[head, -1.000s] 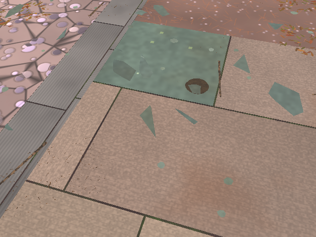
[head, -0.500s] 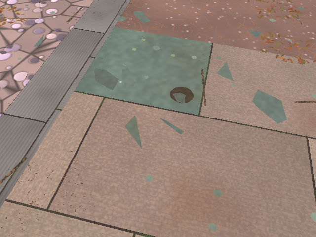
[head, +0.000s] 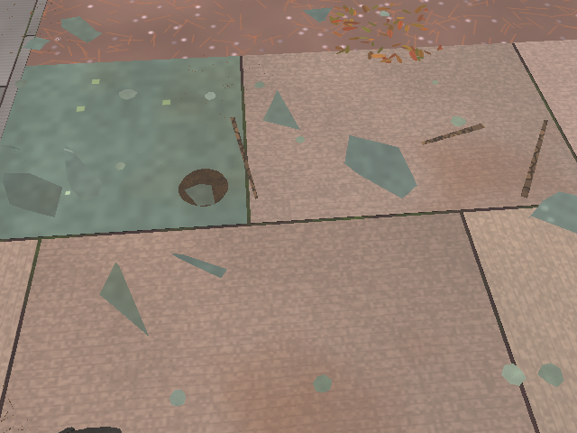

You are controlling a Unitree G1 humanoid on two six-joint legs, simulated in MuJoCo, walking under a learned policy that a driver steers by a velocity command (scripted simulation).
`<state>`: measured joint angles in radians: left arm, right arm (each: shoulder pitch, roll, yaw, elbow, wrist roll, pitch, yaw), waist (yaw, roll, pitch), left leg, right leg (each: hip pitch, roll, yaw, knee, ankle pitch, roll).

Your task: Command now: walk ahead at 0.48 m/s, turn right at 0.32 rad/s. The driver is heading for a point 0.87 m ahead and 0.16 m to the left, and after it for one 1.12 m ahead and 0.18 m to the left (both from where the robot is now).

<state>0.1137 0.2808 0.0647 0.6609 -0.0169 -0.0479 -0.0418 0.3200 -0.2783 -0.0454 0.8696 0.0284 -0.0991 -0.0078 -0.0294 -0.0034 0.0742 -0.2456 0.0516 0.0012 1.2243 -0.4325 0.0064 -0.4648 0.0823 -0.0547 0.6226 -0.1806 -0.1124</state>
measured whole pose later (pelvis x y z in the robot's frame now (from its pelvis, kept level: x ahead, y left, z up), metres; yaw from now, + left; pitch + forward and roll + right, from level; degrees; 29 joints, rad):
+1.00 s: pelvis +0.59 +0.07 +0.01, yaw +22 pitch +3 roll +0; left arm 0.11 0.27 0.03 0.69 0.00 -0.12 -0.03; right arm 0.36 -0.30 -0.06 0.75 0.02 -0.04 0.00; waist -0.05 0.02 -0.01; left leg -0.18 -0.07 -0.16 0.82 -0.48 0.03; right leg -0.47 0.03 -0.01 0.56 -0.16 -0.04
